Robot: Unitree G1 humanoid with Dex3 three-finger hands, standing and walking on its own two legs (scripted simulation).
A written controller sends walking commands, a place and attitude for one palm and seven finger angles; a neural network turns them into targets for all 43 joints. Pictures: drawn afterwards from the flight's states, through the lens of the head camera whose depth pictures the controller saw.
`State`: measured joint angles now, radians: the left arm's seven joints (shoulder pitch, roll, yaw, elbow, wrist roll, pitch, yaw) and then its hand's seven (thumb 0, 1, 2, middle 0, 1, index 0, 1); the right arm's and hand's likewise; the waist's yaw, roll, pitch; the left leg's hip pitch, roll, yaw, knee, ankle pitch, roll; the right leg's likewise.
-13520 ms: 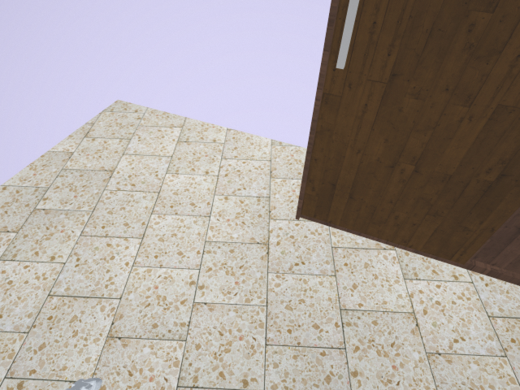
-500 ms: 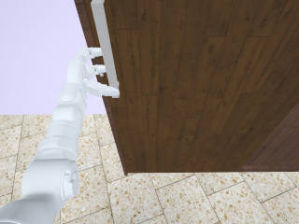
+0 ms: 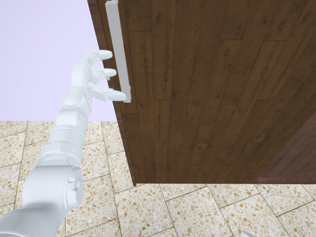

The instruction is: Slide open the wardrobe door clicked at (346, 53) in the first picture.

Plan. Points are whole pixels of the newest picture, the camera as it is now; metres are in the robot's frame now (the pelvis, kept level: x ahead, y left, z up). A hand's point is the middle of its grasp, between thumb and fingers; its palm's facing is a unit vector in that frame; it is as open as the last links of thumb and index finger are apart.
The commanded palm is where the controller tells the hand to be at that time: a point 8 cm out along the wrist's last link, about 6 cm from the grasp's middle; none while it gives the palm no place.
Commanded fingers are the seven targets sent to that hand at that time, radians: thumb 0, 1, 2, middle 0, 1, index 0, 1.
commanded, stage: move the hooked fingers beside the handle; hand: left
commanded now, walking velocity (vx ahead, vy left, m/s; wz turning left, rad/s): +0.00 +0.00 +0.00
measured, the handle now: (122, 57) +0.54 +0.10 +0.20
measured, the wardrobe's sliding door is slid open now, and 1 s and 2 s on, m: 0.00 0.00 0.00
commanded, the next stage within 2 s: feel for the door with the fingertips in 1.48 s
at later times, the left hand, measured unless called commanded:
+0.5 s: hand (97, 79) +0.45 +0.15 +0.19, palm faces +0.01 -1.00 +0.02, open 14.0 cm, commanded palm +0.43 +0.21 +0.18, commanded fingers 0.00 -0.50 0.30 -0.30 -1.20 -0.30 -1.20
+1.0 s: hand (98, 78) +0.46 +0.16 +0.18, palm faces +0.00 -1.00 +0.02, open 14.0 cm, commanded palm +0.43 +0.21 +0.18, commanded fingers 0.00 -0.50 0.30 -0.30 -1.20 -0.30 -1.20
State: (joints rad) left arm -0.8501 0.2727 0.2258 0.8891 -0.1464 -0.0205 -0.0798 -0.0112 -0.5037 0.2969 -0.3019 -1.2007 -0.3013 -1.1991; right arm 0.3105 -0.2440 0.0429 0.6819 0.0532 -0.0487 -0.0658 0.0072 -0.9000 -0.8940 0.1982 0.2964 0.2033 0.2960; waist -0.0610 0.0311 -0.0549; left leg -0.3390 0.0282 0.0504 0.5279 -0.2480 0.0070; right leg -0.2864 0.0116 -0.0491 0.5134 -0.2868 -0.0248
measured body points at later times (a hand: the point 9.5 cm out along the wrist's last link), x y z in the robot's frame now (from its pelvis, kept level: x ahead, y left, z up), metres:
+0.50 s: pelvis +0.00 +0.00 +0.00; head +0.01 -0.01 +0.45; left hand +0.44 +0.21 +0.19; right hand +0.08 -0.26 -0.11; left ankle +0.01 +0.12 -0.74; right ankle -0.01 -0.10 -0.74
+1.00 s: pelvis +0.01 +0.00 +0.00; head +0.02 -0.01 +0.45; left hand +0.46 +0.21 +0.18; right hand +0.08 -0.26 -0.12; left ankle +0.01 +0.12 -0.74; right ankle -0.01 -0.10 -0.74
